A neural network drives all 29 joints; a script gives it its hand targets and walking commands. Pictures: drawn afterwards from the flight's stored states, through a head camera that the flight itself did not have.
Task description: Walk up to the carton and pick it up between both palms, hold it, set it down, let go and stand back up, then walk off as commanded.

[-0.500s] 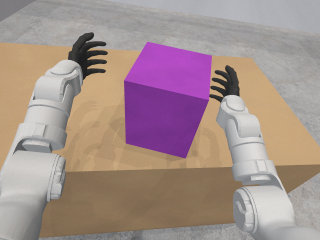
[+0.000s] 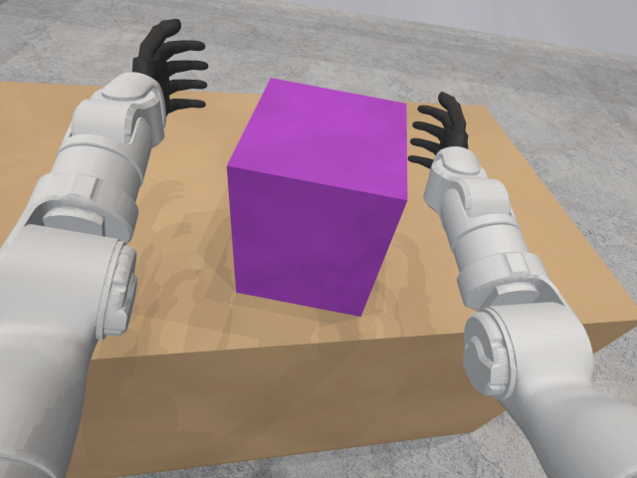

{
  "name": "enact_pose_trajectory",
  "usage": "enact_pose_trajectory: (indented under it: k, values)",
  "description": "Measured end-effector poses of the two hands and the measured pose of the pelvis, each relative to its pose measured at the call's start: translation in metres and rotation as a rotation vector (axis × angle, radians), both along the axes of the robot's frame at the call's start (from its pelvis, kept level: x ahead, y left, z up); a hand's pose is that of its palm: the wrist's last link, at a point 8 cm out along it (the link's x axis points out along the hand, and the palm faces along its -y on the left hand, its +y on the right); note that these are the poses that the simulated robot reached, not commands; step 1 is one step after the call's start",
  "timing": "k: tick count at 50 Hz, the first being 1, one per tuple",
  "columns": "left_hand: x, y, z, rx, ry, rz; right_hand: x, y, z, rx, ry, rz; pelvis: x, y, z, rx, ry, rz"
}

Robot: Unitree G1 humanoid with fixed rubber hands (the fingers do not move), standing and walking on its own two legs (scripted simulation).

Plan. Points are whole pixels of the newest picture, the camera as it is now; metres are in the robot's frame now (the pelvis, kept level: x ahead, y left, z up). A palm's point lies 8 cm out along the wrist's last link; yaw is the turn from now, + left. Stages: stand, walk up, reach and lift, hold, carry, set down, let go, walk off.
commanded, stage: reach and lift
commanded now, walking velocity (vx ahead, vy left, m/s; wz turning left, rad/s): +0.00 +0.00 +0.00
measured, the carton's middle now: (317, 202) +0.49 -0.04 +0.07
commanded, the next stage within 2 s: none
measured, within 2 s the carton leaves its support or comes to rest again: neither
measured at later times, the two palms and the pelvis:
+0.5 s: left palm (158, 107) +0.50 +0.17 +0.21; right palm (444, 163) +0.44 -0.18 +0.18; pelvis +0.00 +0.00 +0.00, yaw +0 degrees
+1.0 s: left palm (170, 145) +0.52 +0.17 +0.14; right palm (426, 186) +0.46 -0.18 +0.13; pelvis +0.00 +0.00 -0.01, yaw -1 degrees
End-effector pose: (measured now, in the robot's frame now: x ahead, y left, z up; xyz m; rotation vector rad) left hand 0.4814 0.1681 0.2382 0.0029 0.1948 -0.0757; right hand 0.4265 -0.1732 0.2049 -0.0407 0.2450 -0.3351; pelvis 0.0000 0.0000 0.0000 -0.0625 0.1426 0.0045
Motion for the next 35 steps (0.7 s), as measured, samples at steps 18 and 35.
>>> enact_pose_trajectory:
  k: [18,35]
  values:
    - [0.016,-0.002,-0.01,0.009,0.016,0.027,0.014,-0.008,-0.01,-0.013,0.039,-0.015,0.003,-0.001,-0.001,0.0,0.039,-0.004]
    - [0.022,0.005,-0.065,0.017,0.065,0.05,0.019,-0.011,-0.049,-0.015,0.06,-0.015,-0.005,-0.001,-0.003,-0.002,0.112,-0.009]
